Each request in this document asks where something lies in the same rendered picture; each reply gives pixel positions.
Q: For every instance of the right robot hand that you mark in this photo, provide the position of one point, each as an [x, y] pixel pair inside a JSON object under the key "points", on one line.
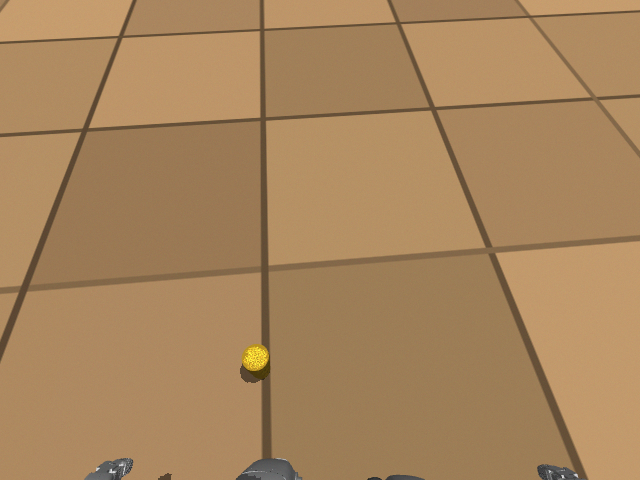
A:
{"points": [[549, 472]]}

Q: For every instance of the left robot hand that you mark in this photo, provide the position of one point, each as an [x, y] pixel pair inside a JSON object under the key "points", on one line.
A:
{"points": [[114, 470]]}

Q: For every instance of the cup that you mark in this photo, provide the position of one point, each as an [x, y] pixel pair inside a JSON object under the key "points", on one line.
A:
{"points": [[256, 360]]}

